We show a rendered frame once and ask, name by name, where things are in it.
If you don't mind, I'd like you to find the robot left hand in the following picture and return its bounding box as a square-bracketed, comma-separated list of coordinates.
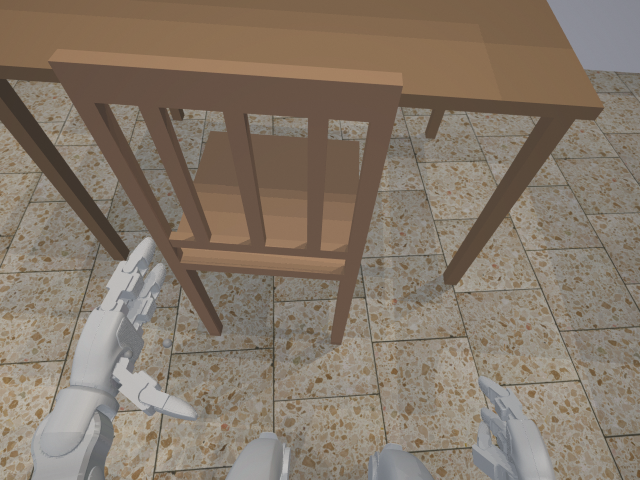
[69, 237, 198, 421]

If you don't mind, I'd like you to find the table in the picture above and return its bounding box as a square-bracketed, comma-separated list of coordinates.
[0, 0, 604, 285]

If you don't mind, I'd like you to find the left robot forearm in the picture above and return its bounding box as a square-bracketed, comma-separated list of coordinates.
[31, 386, 120, 480]

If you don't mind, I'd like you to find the chair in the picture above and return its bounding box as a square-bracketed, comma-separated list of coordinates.
[48, 49, 403, 345]

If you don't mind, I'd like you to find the right robot thigh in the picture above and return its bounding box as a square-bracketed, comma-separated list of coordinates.
[368, 449, 434, 480]

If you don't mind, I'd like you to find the robot right hand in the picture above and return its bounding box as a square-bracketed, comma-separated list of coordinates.
[472, 376, 556, 480]

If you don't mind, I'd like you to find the right robot shin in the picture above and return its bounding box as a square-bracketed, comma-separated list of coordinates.
[382, 443, 403, 451]

